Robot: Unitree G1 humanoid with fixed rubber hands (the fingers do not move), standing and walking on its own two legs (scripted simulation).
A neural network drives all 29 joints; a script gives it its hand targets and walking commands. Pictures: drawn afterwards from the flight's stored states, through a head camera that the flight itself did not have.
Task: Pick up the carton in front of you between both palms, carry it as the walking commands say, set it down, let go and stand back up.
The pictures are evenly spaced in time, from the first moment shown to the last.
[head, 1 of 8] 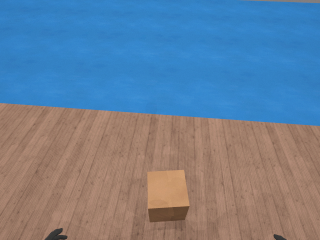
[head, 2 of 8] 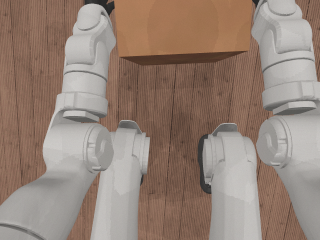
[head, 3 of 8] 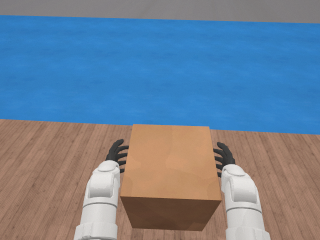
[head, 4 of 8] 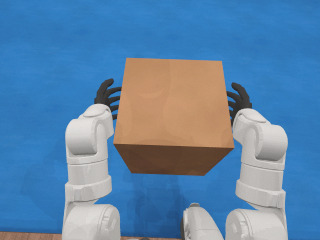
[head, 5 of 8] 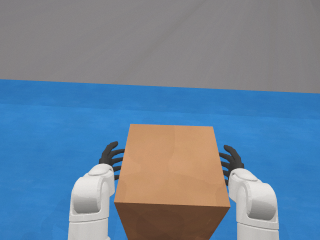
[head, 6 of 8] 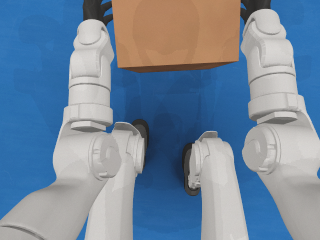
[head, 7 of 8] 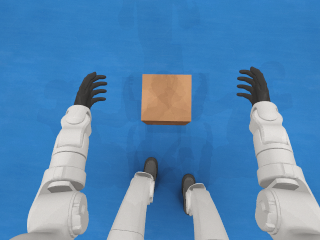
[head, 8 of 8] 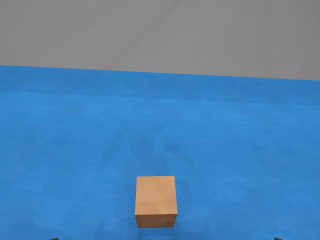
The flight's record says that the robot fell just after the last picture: no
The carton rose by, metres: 0.69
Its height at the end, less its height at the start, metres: -0.06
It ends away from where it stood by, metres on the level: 2.92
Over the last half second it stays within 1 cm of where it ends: yes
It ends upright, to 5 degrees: yes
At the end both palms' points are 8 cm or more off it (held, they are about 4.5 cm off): yes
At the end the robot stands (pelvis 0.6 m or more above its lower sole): yes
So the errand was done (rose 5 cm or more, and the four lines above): yes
